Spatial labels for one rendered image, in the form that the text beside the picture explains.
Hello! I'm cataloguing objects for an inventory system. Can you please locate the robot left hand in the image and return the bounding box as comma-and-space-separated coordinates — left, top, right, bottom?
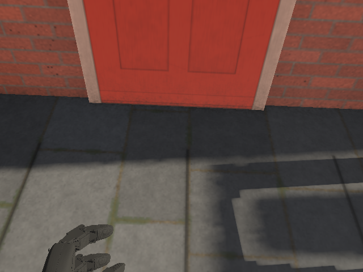
42, 224, 125, 272

